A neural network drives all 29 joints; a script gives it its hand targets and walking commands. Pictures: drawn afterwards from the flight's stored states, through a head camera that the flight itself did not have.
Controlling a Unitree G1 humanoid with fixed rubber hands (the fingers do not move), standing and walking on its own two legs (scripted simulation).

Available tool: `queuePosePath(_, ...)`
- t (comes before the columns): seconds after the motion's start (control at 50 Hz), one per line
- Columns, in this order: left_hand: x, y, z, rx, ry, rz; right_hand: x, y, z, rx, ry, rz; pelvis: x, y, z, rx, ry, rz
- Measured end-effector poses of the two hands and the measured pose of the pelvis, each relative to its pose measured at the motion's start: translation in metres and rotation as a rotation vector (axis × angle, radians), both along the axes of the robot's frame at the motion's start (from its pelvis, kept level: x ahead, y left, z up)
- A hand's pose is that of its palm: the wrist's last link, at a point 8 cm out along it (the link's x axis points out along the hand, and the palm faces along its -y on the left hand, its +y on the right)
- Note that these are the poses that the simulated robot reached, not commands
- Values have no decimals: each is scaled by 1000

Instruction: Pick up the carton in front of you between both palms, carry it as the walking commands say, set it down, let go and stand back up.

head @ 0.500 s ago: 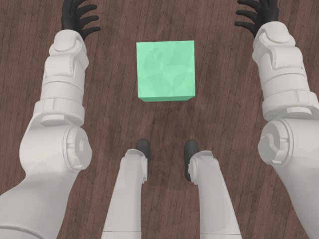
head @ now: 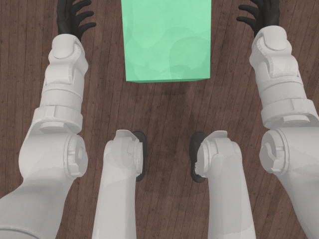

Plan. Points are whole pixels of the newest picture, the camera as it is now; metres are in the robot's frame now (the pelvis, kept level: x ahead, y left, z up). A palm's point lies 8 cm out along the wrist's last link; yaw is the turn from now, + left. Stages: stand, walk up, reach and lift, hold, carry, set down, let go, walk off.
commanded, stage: reach and lift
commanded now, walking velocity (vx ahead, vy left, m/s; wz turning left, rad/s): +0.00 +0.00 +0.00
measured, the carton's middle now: (166, 47) +0.52 +0.01 -0.36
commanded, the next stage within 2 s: none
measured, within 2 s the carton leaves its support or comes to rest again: leaves its support in 1.28 s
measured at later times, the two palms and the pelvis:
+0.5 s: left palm (100, 45) +0.52 +0.20 -0.30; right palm (233, 40) +0.53 -0.17 -0.30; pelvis -0.03 +0.00 -0.12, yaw +0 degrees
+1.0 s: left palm (110, 44) +0.52 +0.16 -0.29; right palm (223, 38) +0.53 -0.14 -0.29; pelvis -0.03 +0.00 -0.11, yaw +0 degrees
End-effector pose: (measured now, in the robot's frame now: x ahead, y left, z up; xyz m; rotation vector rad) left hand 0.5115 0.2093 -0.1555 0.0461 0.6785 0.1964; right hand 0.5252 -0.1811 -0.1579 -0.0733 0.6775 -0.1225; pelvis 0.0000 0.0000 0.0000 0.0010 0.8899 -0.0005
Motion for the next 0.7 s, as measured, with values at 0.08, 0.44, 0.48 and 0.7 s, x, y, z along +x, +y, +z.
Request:
queuePosePath(0.08,1,-3,-29,-7,-8,1,0,1,-28,4,-4,-5,-13,-1,-34,0,-62,0)
queuePosePath(0.44,5,-13,-139,-16,64,-17,2,9,-137,17,59,-3,-33,2,-111,-2,-236,-3)
queuePosePath(0.48,5,-13,-145,-15,60,-16,3,9,-143,16,51,3,-31,2,-115,-1,-256,-2)
queuePosePath(0.7,5,-21,-132,-26,43,-16,9,17,-129,21,36,27,-24,0,-118,6,-249,2)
